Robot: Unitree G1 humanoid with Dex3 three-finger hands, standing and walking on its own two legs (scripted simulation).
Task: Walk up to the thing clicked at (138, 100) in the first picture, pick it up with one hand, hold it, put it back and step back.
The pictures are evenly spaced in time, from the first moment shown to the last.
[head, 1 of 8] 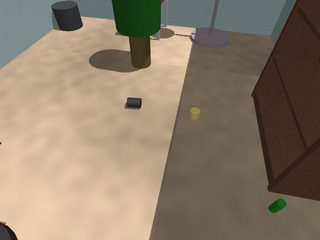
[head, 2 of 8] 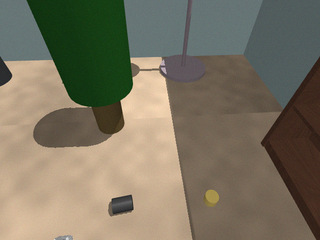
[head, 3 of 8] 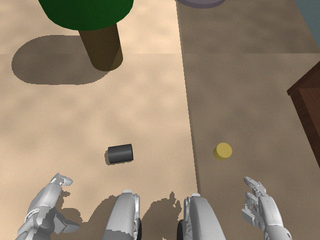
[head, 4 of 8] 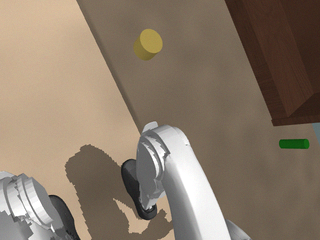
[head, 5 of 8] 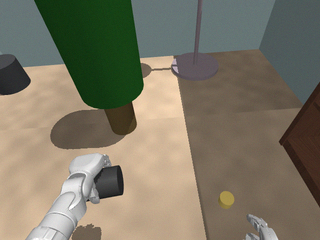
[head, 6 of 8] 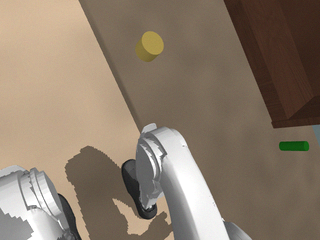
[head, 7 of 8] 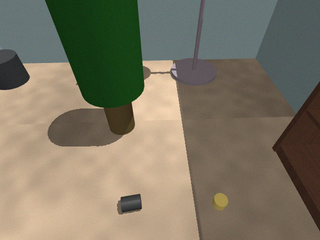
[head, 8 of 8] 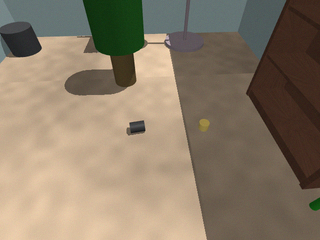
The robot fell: no
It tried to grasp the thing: yes
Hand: left
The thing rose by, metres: 0.66
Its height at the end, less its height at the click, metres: +0.00
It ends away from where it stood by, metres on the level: 0.01
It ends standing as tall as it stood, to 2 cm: yes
